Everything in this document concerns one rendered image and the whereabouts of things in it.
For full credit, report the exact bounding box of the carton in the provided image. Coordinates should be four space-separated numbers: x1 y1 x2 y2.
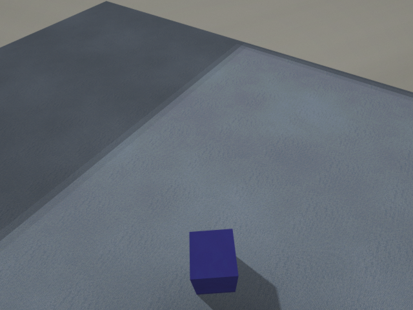
189 229 239 295

